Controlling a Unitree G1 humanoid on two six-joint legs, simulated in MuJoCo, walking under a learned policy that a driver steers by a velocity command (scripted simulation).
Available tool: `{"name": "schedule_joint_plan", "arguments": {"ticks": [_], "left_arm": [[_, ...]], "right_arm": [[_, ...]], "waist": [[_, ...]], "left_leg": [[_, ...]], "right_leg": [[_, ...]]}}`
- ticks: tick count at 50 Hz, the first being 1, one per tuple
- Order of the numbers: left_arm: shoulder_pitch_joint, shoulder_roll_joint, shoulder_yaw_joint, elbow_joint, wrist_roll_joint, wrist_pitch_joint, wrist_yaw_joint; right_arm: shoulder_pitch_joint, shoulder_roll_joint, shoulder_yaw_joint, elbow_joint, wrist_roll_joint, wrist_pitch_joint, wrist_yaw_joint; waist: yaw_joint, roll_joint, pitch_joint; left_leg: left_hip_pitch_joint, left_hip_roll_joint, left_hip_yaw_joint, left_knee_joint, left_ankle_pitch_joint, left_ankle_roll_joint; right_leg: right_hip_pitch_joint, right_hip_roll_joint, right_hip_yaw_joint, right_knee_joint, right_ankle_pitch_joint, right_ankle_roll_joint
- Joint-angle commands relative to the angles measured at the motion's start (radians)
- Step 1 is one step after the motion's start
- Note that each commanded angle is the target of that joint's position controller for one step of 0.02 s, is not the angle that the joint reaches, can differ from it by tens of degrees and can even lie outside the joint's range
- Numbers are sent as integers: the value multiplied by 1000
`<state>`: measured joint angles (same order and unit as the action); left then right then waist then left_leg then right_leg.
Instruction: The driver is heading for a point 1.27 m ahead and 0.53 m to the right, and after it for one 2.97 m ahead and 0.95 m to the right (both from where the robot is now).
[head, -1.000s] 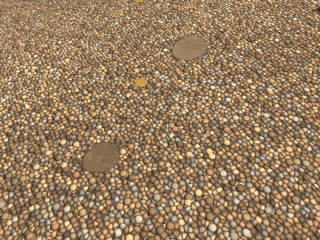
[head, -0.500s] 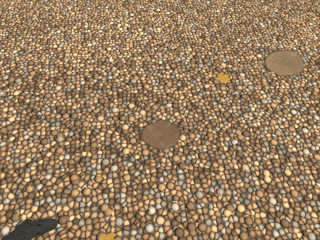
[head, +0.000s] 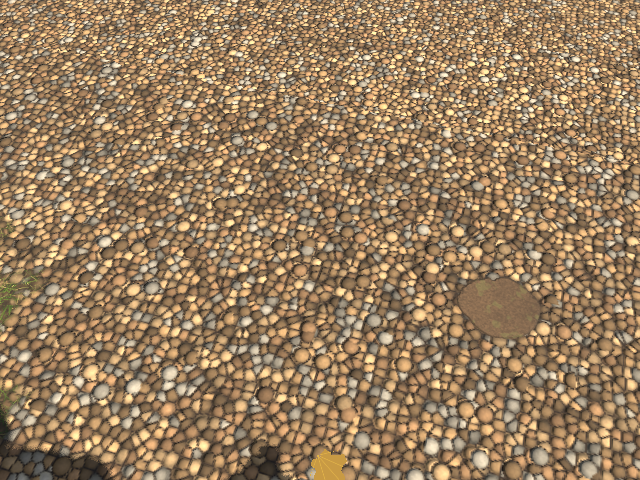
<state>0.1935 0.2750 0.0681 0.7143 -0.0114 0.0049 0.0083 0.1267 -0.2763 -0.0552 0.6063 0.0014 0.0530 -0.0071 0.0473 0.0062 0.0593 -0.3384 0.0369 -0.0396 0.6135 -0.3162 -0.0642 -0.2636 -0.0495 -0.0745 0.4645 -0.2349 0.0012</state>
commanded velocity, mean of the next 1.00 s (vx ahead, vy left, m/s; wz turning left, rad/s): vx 0.63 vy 0.00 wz -0.63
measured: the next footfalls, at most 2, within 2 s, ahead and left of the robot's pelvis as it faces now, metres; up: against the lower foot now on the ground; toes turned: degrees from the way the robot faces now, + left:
left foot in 0.02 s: +0.04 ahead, +0.14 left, +0.00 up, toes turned -1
right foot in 0.54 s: +0.14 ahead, -0.20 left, +0.00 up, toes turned -31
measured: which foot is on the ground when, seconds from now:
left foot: up 0.00-0.00, down 0.02-0.54, up 0.56-0.98, down 1.00-1.00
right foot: down 0.00-0.02, up 0.04-0.52, down 0.54-1.00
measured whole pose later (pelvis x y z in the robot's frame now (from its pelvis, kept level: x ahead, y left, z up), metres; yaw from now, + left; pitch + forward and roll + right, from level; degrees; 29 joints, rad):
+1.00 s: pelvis +0.39 -0.32 -0.04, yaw -42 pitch +3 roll +1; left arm 0.50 0.34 0.05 0.88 0.03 -0.07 0.00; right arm 0.03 -0.27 0.00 0.65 -0.02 -0.05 0.03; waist 0.06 -0.01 0.03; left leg -0.58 -0.04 0.10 0.54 -0.03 0.09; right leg 0.27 0.11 0.15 0.32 -0.46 -0.15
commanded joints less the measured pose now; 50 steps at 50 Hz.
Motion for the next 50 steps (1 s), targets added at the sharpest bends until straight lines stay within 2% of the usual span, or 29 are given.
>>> {"name": "schedule_joint_plan", "arguments": {"ticks": [1,2,3,4,5,7,8,9,11,18,19,21,23,25,26,27,28,29,30,32,34,37,40,43,45,47,48,49,50], "left_arm": [[-6,92,1,-43,-6,-34,-29],[8,54,-13,-61,35,-43,-42],[-12,105,7,-79,-4,-38,-28],[-35,187,33,-70,-24,-25,-13],[-13,188,47,-59,-31,-8,-1],[50,157,54,-33,-19,35,22],[47,142,50,-44,-17,41,19],[14,131,46,-69,-21,39,11],[-50,121,43,-114,-24,28,-5],[-82,71,22,-169,-26,1,-47],[-111,97,25,-170,75,34,-92],[-151,101,25,-187,50,45,-123],[-164,110,21,-191,38,42,-128],[-53,124,24,-150,35,34,-108],[127,143,40,-83,34,24,-86],[410,217,71,16,32,14,-58],[353,356,82,-11,21,11,-42],[261,345,75,-82,13,4,-39],[238,316,67,-69,28,4,-32],[191,265,53,-70,33,-12,-22],[136,216,31,-79,25,-37,-21],[195,199,26,-46,18,-64,-27],[259,203,31,-11,16,-74,-24],[312,162,12,50,-2,-93,-13],[295,178,9,76,0,-106,-12],[288,229,17,96,19,-109,-6],[276,249,23,104,45,-101,-1],[234,254,29,104,69,-86,5],[185,233,23,102,79,-79,12]], "right_arm": [[139,-136,-37,-21,-10,-14,-15],[161,-230,-55,-43,-26,-5,-32],[110,-242,-67,-30,-42,-7,-30],[72,-208,-61,-53,-44,-20,-25],[36,-175,-54,-42,-39,-30,-29],[-45,-121,-39,-48,-21,-46,-35],[-1,-112,-39,-37,-14,-52,-39],[33,-109,-42,-23,-4,-60,-42],[82,-116,-46,-2,0,-79,-46],[112,-179,-81,47,1,-129,-23],[150,-166,-67,59,-67,-126,-3],[140,-185,-71,64,-63,-123,4],[143,-207,-74,72,-60,-112,8],[124,-228,-77,76,-50,-97,16],[112,-225,-74,78,-38,-90,21],[77,-188,-57,55,-45,-88,25],[18,-20,-9,-53,-52,-104,38],[-105,-92,-14,-107,-74,-116,39],[-107,-127,-18,-109,-69,-127,42],[36,-142,-12,-32,-77,-135,37],[77,-140,-6,-4,-81,-106,40],[-35,-124,5,-27,-68,-78,44],[-169,-96,22,-58,-51,-85,50],[-234,-55,43,-63,-43,-102,65],[-240,-65,40,-58,-33,-107,62],[-132,-113,21,-23,-30,-106,46],[7,-150,5,16,-19,-104,35],[234,-182,-13,86,-11,-101,19],[452,-220,-32,147,-14,-95,1]], "waist": [[-69,-87,-191],[-50,155,-221],[-74,272,-215],[-96,219,-150],[-75,217,-115],[-36,189,-81],[-52,170,-101],[-74,179,-96],[-106,168,-77],[-85,106,1],[-89,77,-1],[-91,142,23],[-84,141,42],[-15,108,11],[87,23,-75],[219,-166,-182],[135,-492,-132],[148,-291,-129],[106,-178,-83],[2,-58,-53],[-45,-83,-32],[-32,-17,40],[8,-14,57],[44,-62,44],[35,-68,38],[-24,-112,-52],[-97,-142,-126],[-209,-148,-216],[-318,-101,-285]], "left_leg": [[422,49,-51,-275,345,60],[530,286,-236,-186,740,152],[319,379,-258,-223,590,314],[259,338,-230,-261,531,343],[233,302,-171,-272,497,316],[181,269,-71,-286,481,273],[212,270,-59,-339,215,262],[248,279,-84,-394,-40,251],[326,314,-132,-459,-259,236],[361,358,31,-522,-206,212],[313,342,116,-520,-253,175],[249,318,182,-516,-290,143],[242,327,219,-495,-285,136],[209,316,285,-329,-39,134],[150,264,362,-36,285,124],[-56,197,382,430,381,95],[-506,17,257,736,-288,30],[-642,-10,14,830,-220,25],[-681,34,-1,831,-122,35],[-521,104,-2,677,6,40],[-416,110,1,608,73,19],[-447,88,38,458,146,-8],[-447,34,55,246,252,-17],[-329,7,120,30,420,40],[-221,-14,145,-66,462,101],[-78,-93,174,-60,333,149],[27,-128,174,-33,242,170],[209,-151,193,-30,162,187],[456,-77,112,-6,50,219]], "right_leg": [[-84,-98,157,-1,187,-76],[-251,-7,96,187,-246,9],[-263,16,66,339,-412,45],[-283,14,81,534,-409,64],[-334,16,91,652,-372,71],[-346,7,110,753,-277,92],[-381,-17,94,761,-198,91],[-436,-37,82,744,-139,87],[-529,-55,80,690,-90,74],[-537,-112,81,509,-52,12],[-462,-76,21,448,-59,-9],[-377,-67,-29,389,-81,-45],[-317,-52,-70,343,-124,-85],[-131,25,-138,283,-162,-124],[95,100,-157,234,-153,-149],[386,122,-41,163,-272,-182],[451,-134,575,-140,-649,-263],[413,-209,863,-307,-657,-295],[404,-245,796,-273,-525,-296],[236,-167,603,-231,-359,-266],[105,-91,520,-274,-296,-265],[75,-41,463,-334,-133,-286],[130,-12,435,-317,114,-281],[200,-31,358,-362,405,-245],[259,-53,301,-384,575,-203],[377,-79,245,-245,1040,-160],[423,-95,225,-91,1232,-147],[398,-93,183,159,1315,-142],[224,-61,142,495,1177,-131]]}}
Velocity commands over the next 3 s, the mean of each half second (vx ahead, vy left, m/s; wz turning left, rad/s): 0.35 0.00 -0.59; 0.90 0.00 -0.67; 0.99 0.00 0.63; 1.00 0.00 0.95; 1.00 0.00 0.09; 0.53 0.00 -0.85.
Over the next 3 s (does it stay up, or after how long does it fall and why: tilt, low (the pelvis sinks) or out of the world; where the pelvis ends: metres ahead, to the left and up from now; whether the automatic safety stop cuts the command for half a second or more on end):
stays up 1.98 -0.79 -0.20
